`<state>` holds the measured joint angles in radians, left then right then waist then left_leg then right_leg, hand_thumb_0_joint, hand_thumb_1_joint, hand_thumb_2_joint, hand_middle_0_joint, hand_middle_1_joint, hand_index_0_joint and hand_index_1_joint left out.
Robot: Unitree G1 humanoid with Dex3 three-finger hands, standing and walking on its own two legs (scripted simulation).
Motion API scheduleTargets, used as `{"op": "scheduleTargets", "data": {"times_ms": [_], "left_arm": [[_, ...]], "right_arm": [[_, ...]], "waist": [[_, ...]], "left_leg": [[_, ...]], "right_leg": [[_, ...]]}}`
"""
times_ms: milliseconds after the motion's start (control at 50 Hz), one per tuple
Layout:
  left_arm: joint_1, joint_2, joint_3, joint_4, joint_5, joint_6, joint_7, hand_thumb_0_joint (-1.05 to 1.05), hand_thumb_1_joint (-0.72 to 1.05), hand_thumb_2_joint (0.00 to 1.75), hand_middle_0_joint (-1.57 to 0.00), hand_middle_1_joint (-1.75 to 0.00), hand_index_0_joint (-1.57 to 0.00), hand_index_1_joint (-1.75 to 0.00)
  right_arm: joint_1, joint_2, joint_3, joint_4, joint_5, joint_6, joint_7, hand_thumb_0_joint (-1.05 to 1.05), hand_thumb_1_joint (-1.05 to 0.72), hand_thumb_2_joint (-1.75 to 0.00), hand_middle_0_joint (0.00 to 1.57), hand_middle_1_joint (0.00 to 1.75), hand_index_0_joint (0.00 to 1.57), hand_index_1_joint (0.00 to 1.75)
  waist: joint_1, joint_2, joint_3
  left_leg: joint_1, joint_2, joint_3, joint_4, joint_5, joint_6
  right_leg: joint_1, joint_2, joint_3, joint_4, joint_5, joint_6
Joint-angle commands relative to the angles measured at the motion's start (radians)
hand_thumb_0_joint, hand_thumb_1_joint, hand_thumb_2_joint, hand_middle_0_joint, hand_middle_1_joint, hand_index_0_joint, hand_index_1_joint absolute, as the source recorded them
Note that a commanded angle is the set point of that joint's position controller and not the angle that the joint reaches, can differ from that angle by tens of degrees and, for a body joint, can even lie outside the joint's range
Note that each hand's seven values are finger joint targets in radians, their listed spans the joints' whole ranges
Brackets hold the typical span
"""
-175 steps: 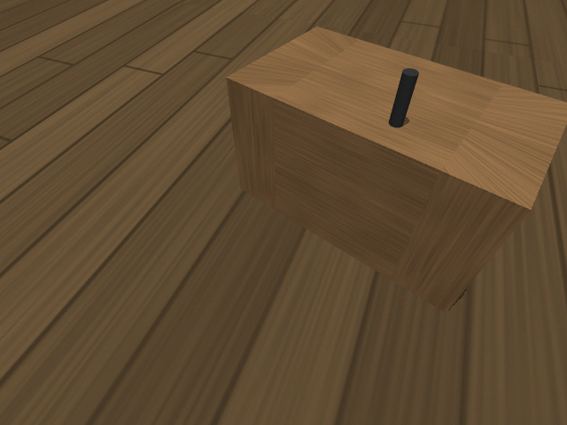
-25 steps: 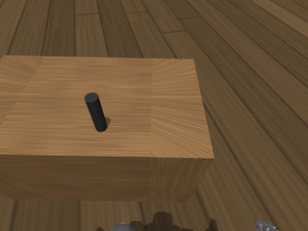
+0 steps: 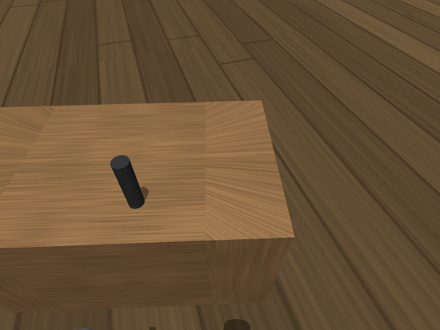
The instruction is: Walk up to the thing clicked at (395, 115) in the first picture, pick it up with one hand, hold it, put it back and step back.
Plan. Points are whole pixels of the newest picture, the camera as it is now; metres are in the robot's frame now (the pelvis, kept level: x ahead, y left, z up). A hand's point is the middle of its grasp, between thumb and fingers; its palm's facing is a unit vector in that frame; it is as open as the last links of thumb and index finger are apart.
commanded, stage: walk up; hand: left
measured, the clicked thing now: (129, 183) +0.48 +0.26 -0.09
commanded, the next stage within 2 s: stand in 0.50 s
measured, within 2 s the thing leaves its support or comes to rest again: neither
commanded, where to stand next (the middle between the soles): +0.05 +0.02 m, yaw +4 degrees
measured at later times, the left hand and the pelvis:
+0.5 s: hand out of the picture +0.10 +0.26 -0.15, palm faces -0.02 -0.94 -0.34, open 7.4 cm; pelvis +0.01 +0.01 +0.00, yaw +0 degrees
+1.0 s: hand out of the picture +0.09 +0.26 -0.16, palm faces -0.03 -0.94 -0.34, open 7.4 cm; pelvis +0.02 +0.01 +0.01, yaw +1 degrees
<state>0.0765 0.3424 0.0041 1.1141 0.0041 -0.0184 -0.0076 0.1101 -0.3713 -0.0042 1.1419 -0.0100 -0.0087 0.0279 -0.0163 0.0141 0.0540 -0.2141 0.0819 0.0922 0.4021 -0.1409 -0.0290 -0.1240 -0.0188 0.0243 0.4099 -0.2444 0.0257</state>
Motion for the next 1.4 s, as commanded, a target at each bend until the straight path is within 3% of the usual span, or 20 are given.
{"op": "scheduleTargets", "data": {"times_ms": [0,260,480,540,560,640,720,780,880,940,1040,1380], "left_arm": [[-0.043,0.225,0.047,-0.051,-0.004,-0.013,0.011,0.00,0.90,0.90,-0.20,-0.30,-0.20,-0.30],[-0.059,0.213,0.044,-0.029,0.002,-0.009,0.012,0.00,0.90,0.90,-0.20,-0.30,-0.20,-0.30],[-0.039,0.214,0.038,-0.025,0.009,-0.008,0.014,0.00,0.90,0.90,-0.20,-0.30,-0.20,-0.30],[-0.031,0.215,0.037,-0.024,0.008,-0.011,0.014,0.00,0.90,0.90,-0.20,-0.30,-0.20,-0.30],[-0.033,0.218,0.037,-0.028,0.009,-0.014,0.015,0.00,0.90,0.90,-0.20,-0.30,-0.20,-0.30],[-0.020,0.216,0.035,-0.033,0.008,-0.014,0.014,0.00,0.90,0.90,-0.20,-0.30,-0.20,-0.30],[-0.015,0.215,0.031,-0.039,0.007,-0.016,0.016,0.00,0.90,0.90,-0.20,-0.30,-0.20,-0.30],[-0.006,0.221,0.031,-0.037,0.009,-0.013,0.016,0.00,0.90,0.90,-0.20,-0.30,-0.20,-0.30],[-0.002,0.223,0.029,-0.047,0.010,-0.014,0.016,0.00,0.90,0.90,-0.20,-0.30,-0.20,-0.30],[0.007,0.219,0.027,-0.045,0.009,-0.013,0.016,0.00,0.90,0.90,-0.20,-0.30,-0.20,-0.30],[0.009,0.223,0.028,-0.051,0.008,-0.014,0.019,0.00,0.90,0.90,-0.20,-0.30,-0.20,-0.30],[0.014,0.220,0.028,-0.058,0.009,-0.010,0.017,0.00,0.90,0.90,-0.20,-0.30,-0.20,-0.30]], "right_arm": [[-0.068,-0.196,-0.038,-0.054,0.003,-0.029,-0.019,0.00,-0.90,-0.90,0.20,0.30,0.20,0.30],[-0.073,-0.197,-0.048,-0.052,0.004,-0.027,-0.024,0.00,-0.90,-0.90,0.20,0.30,0.20,0.30],[-0.092,-0.188,-0.051,-0.051,-0.003,-0.022,-0.026,0.00,-0.90,-0.90,0.20,0.30,0.20,0.30],[-0.088,-0.188,-0.053,-0.049,-0.005,-0.021,-0.025,0.00,-0.90,-0.90,0.20,0.30,0.20,0.30],[-0.093,-0.188,-0.054,-0.053,-0.005,-0.021,-0.025,0.00,-0.90,-0.90,0.20,0.30,0.20,0.30],[-0.092,-0.190,-0.054,-0.052,-0.003,-0.022,-0.025,0.00,-0.90,-0.90,0.20,0.30,0.20,0.30],[-0.088,-0.188,-0.052,-0.050,-0.003,-0.022,-0.023,0.00,-0.90,-0.90,0.20,0.30,0.20,0.30],[-0.091,-0.183,-0.052,-0.047,-0.001,-0.018,-0.023,0.00,-0.90,-0.90,0.20,0.30,0.20,0.30],[-0.086,-0.183,-0.051,-0.047,-0.003,-0.020,-0.023,0.00,-0.90,-0.90,0.20,0.30,0.20,0.30],[-0.087,-0.185,-0.051,-0.045,-0.001,-0.020,-0.023,0.00,-0.90,-0.90,0.20,0.30,0.20,0.30],[-0.073,-0.189,-0.053,-0.045,0.000,-0.021,-0.025,0.00,-0.90,-0.90,0.20,0.30,0.20,0.30],[-0.073,-0.191,-0.053,-0.049,0.000,-0.016,-0.023,0.00,-0.90,-0.90,0.20,0.30,0.20,0.30]], "waist": [[0.013,-0.003,-0.075],[0.001,-0.009,-0.124],[0.002,-0.035,-0.077],[0.002,-0.028,-0.065],[0.003,-0.030,-0.089],[0.003,-0.008,-0.096],[0.005,-0.007,-0.115],[0.002,-0.013,-0.073],[0.004,-0.018,-0.098],[0.006,-0.013,-0.080],[0.005,-0.017,-0.125],[0.003,-0.013,-0.058]], "left_leg": [[0.090,0.072,-0.103,-0.079,0.010,0.036],[0.152,0.081,-0.089,-0.076,0.122,0.045],[0.153,0.088,-0.103,-0.116,0.087,0.035],[0.142,0.080,-0.105,-0.125,0.028,0.036],[0.161,0.083,-0.104,-0.114,0.083,0.039],[0.174,0.081,-0.101,-0.115,0.067,0.037],[0.177,0.083,-0.099,-0.104,0.137,0.039],[0.146,0.071,-0.103,-0.126,0.026,0.034],[0.170,0.077,-0.099,-0.109,0.118,0.035],[0.156,0.074,-0.103,-0.119,0.083,0.033],[0.180,0.081,-0.095,-0.087,0.207,0.041],[0.147,0.071,-0.105,-0.117,0.065,0.037]], "right_leg": [[-0.057,-0.091,0.079,-0.104,0.105,-0.054],[-0.014,-0.099,0.058,-0.120,0.203,-0.041],[-0.048,-0.106,0.050,-0.136,0.152,-0.032],[-0.051,-0.110,0.053,-0.156,0.118,-0.030],[-0.041,-0.114,0.053,-0.147,0.151,-0.031],[-0.045,-0.116,0.055,-0.152,0.136,-0.032],[-0.023,-0.120,0.049,-0.147,0.175,-0.031],[-0.048,-0.116,0.048,-0.164,0.103,-0.031],[-0.035,-0.119,0.044,-0.150,0.162,-0.033],[-0.040,-0.119,0.043,-0.155,0.137,-0.033],[0.004,-0.125,0.037,-0.137,0.243,-0.033],[-0.037,-0.121,0.039,-0.171,0.118,-0.034]]}}
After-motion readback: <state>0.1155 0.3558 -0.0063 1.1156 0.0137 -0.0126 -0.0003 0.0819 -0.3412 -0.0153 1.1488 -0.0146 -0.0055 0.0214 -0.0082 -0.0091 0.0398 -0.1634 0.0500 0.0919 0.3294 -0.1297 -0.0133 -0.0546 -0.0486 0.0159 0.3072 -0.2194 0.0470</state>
